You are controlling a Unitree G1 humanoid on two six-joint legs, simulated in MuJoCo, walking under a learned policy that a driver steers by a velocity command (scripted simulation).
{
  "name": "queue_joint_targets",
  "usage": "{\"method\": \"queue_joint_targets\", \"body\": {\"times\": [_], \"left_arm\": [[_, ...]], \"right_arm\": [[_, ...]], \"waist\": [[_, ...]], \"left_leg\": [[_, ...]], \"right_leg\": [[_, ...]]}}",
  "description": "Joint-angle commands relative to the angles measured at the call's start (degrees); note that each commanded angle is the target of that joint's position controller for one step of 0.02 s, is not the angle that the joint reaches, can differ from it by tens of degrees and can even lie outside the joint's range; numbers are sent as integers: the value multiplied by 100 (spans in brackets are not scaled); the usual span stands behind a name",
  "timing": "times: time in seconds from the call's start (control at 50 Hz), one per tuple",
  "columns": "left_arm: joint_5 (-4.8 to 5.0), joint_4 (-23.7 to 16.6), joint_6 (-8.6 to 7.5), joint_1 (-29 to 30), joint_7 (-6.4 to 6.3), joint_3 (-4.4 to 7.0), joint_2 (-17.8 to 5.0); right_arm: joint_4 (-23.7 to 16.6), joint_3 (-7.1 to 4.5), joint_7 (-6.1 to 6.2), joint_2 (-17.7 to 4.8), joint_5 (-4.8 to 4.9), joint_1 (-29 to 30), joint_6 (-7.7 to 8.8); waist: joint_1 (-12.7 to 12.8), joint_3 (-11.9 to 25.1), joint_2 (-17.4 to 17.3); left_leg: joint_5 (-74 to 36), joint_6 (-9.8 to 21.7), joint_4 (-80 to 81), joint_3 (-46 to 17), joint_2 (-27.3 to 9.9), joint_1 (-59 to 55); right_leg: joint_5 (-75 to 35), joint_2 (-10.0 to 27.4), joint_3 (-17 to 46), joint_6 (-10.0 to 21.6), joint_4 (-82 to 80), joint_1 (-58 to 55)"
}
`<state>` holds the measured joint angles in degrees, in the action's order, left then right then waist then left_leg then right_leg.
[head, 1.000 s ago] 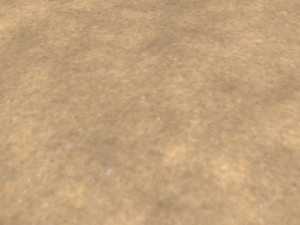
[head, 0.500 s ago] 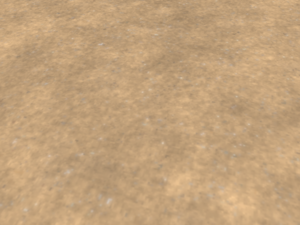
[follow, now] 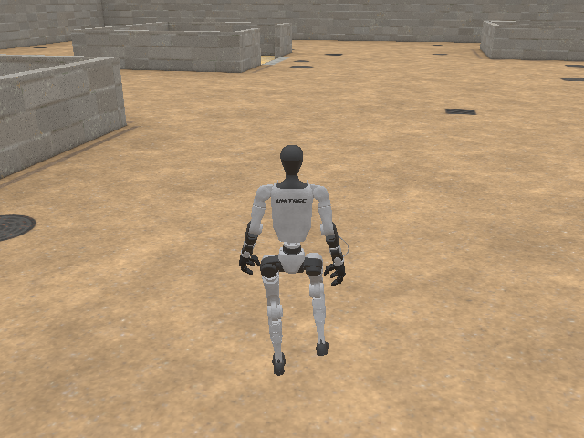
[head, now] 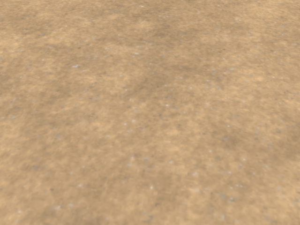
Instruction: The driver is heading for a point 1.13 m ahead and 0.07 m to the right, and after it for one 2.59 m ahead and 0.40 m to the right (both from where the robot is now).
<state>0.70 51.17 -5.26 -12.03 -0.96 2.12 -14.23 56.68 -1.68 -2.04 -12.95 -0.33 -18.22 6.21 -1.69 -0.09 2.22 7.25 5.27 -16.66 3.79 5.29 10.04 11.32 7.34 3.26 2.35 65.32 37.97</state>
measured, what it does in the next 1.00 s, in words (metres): walks ahead: right foot, then left foot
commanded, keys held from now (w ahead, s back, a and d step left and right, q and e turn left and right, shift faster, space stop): w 1.00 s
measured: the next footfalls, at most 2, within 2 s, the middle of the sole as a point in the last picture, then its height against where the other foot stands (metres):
right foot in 0.30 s outside the picture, level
left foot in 0.86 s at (136, 197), level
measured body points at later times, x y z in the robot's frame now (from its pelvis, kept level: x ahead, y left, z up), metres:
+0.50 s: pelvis +0.28 -0.08 +0.00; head +0.29 -0.10 +0.45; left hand +0.33 +0.18 -0.12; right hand +0.37 -0.35 -0.14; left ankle +0.28 +0.08 -0.66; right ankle +0.30 -0.16 -0.74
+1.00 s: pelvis +0.55 -0.01 -0.01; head +0.58 +0.00 +0.44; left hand +0.59 +0.25 -0.15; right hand +0.67 -0.28 -0.13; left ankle +0.61 +0.07 -0.74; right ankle +0.46 -0.16 -0.65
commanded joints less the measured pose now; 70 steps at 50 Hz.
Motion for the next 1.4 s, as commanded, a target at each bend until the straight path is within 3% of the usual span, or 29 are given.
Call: {"method": "queue_joint_targets", "body": {"times": [0.02, 0.1, 0.2, 0.24, 0.28, 0.3, 0.32, 0.34, 0.36, 0.4, 0.42, 0.46, 0.52, 0.64, 0.74, 0.8, 0.84, 0.86, 0.88, 0.9, 0.92, 0.94, 0.96, 0.98, 1.06, 1.2, 1.3, 1.36, 1.4], "left_arm": [[-73, -240, 19, -202, -40, 79, -265], [-19, -486, -50, 731, 35, 39, -167], [56, -769, -101, 1434, 211, 16, -245], [57, -806, -152, 1311, 269, 53, -370], [42, -542, -190, 311, 264, 224, -667], [13, -239, -203, -848, 220, 383, -1064], [-83, -79, -158, -1667, 204, 551, -1727], [-71, -47, -147, -1780, 227, 435, -1334], [-41, -127, -162, -1279, 228, 310, -962], [-49, -334, -140, -292, 258, 170, -566], [-82, -340, -155, -111, 282, 127, -432], [-98, -213, -179, -193, 310, 126, -402], [-104, -22, -188, -515, 233, 188, -626], [-36, 196, -95, -1004, 87, 190, -727], [16, 464, 10, -1408, 45, 232, -774], [32, 493, 86, -1290, 9, 287, -869], [13, 439, 143, -1041, 8, 288, -897], [-37, 359, 152, -994, 11, 220, -749], [-103, 246, 69, -1548, 63, 55, -211], [-13, 343, -90, -1700, 111, -21, -31], [144, 237, -203, -1204, 138, 128, -608], [204, 80, -248, -700, 127, 155, -740], [143, 38, -225, -457, 81, 178, -696], [62, 50, -148, -470, 36, 231, -653], [5, 36, 81, -572, -4, 233, -337], [-20, -402, 32, 875, 78, 200, -221], [44, -690, -25, 1668, 231, 133, -224], [60, -782, -84, 1645, 327, 153, -355], [38, -566, -108, 804, 319, 292, -624]], "right_arm": [[-310, -117, 112, -751, 5, 230, 104], [-215, -144, 202, -911, 97, -234, 28], [-26, -181, 218, -972, 153, -654, -93], [-15, -216, 231, -1038, 157, -605, -153], [-71, -200, 232, -1022, 129, -386, -217], [-179, -108, 228, -804, 51, -333, -218], [-283, 91, 176, -162, 27, -905, -101], [-205, 85, 147, -285, 108, -933, 61], [-346, -70, 124, -870, 264, -416, 147], [-491, -110, 179, -858, 199, 191, 129], [-486, -144, 207, -775, 142, 145, 47], [-413, -129, 218, -514, 124, -68, -105], [-580, -165, 244, -517, 79, 333, -174], [-952, -129, 169, -364, 90, 1603, -117], [-1231, -96, 27, -391, 149, 2317, -55], [-1276, -139, -57, -532, 155, 2189, 6], [-981, -317, -31, -837, 139, 1139, 23], [-669, -463, 17, -1162, 119, 65, 16], [-527, -602, 68, -1755, -10, -794, -14], [-475, -517, 46, -1529, 52, -871, -40], [-531, -403, 42, -1163, 109, -431, -24], [-664, -333, 56, -918, 106, 82, -23], [-724, -270, 33, -744, 63, 520, -12], [-740, -217, 13, -566, 11, 735, 15], [-514, -248, 43, -719, -9, 484, 62], [-269, -257, 225, -883, 67, -163, -27], [-9, -289, 247, -944, 112, -650, -133], [49, -343, 281, -1029, 135, -611, -211], [-8, -363, 287, -1097, 144, -340, -256]], "waist": [[269, -319, -441], [-68, -312, -436], [-278, -473, -515], [-132, -396, -589], [442, 161, -613], [885, 966, -347], [829, 1843, 1031], [848, 2235, 1306], [753, 1413, 883], [414, 513, 118], [220, 330, 195], [61, 206, 251], [64, -21, 90], [404, -287, 115], [579, -560, 125], [377, -417, 211], [-212, 227, 297], [-632, 923, 115], [-547, 1873, -1101], [-477, 2439, -1826], [-472, 1627, -1351], [-336, 976, -967], [-125, 510, -518], [80, 310, -549], [312, 35, -602], [-70, -266, -532], [-323, -517, -527], [-160, -445, -641], [355, 76, -757]], "left_leg": [[-386, 978, 1186, -1183, -1593, 622], [-478, 729, 1093, -921, -1515, 91], [-331, 648, 688, -1019, -1868, -832], [-610, 558, 378, -1100, -2007, -1087], [-2206, 356, -802, -828, -1718, -1005], [-2140, 160, -2307, -509, -1366, -243], [-109, -308, -4695, -42, -428, 2189], [2409, -269, -5683, -907, -221, 3084], [2103, -134, -6073, -1076, -593, 3577], [1112, -113, -5540, -795, -1128, 3264], [824, -134, -5185, -812, -1303, 2912], [562, -212, -4925, -720, -1338, 2538], [-21, -343, -4288, -692, -1376, 3015], [-1361, -409, -2299, -469, -1172, 3027], [-1066, -270, -1552, -450, -1053, 3190], [-465, -68, -1309, -338, -901, 2691], [-328, 148, -1189, -5, -504, 1079], [-486, 376, -1353, -316, -766, -560], [-111, 1154, -1246, -2621, -2278, -2890], [572, 1631, -185, -4695, -2891, -3515], [923, 1293, -59, -4100, -2672, -2867], [695, 1044, 32, -3197, -2463, -1964], [223, 899, 244, -2543, -2219, -1016], [-73, 775, 429, -2096, -1983, -421], [-698, 876, 920, -1395, -1775, 226], [-951, 621, 1049, -795, -1577, -281], [-929, 613, 768, -808, -1870, -1149], [-1578, 502, 352, -857, -2080, -1554], [-3267, 333, -572, -649, -1901, -1464]], "right_leg": [[-917, 239, 6, -156, -792, 119], [-1753, -15, -208, -201, -2459, -42], [-1252, -183, -245, -100, -3334, -35], [-784, -276, -292, 61, -3571, -353], [-561, -609, -568, 295, -3812, -1773], [-711, -198, -108, 593, -3655, -3430], [-101, 1263, 2322, 1471, -3926, -5831], [366, 1626, 3929, 1708, -4766, -6149], [417, 1440, 3187, 1382, -4817, -5478], [-428, 961, 1737, 1090, -5139, -3849], [-669, 737, 1302, 983, -5345, -3342], [-1084, 529, 856, 1011, -5609, -2885], [-1767, 514, 502, 1086, -5763, -2954], [-1489, 358, 41, 886, -5931, -3238], [-1443, 682, 68, 856, -5669, -4083], [-2212, 824, 64, 734, -5221, -4398], [-3949, 543, -190, 553, -4022, -4209], [-3625, 220, -408, 365, -2680, -3403], [-1233, -573, -633, -9, -363, -1241], [2079, -1133, 76, -102, 898, -50], [1918, -729, 405, 29, 1377, 534], [1393, -403, 216, 116, 1242, 600], [896, -138, 82, 105, 838, 332], [600, 49, 104, 106, 456, -29], [13, 178, 15, -24, -229, -262], [-1770, -19, -211, -171, -2508, 148], [-1496, -191, -299, -92, -3318, 318], [-897, -310, -348, 114, -3589, 10], [-730, -662, -642, 328, -3762, -1360]]}}
Velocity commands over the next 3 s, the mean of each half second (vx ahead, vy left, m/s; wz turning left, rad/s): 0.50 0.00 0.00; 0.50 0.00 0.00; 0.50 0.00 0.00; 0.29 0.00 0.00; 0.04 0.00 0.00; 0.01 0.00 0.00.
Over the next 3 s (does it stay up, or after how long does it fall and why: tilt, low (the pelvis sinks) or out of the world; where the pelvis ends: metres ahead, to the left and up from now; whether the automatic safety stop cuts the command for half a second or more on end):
stays up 1.10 -0.06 -0.01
